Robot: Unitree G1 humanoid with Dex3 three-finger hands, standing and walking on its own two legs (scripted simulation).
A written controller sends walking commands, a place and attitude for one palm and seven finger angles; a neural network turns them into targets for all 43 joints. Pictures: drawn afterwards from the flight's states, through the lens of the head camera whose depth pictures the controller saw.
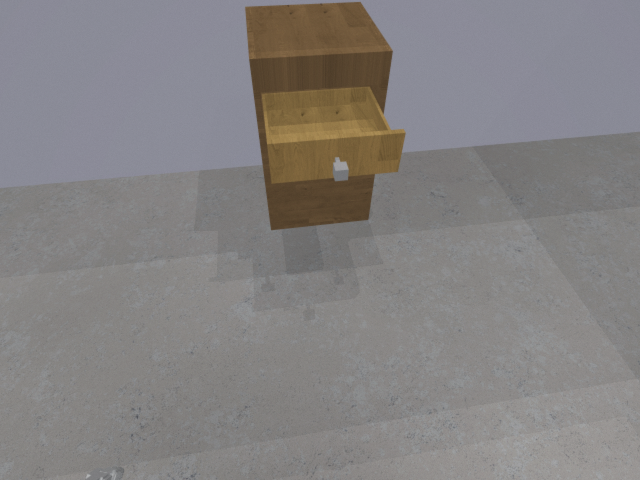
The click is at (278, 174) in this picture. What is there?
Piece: drawer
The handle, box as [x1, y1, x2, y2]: [333, 157, 348, 180]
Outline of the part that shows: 335,157 335,161 333,163 333,175 335,180 347,179 348,169 345,161 340,162 338,157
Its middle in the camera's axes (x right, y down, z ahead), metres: +0.05 -0.20 +1.09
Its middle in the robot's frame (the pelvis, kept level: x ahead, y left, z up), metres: +0.93 +0.00 -0.21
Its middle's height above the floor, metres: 0.56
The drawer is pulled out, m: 0.28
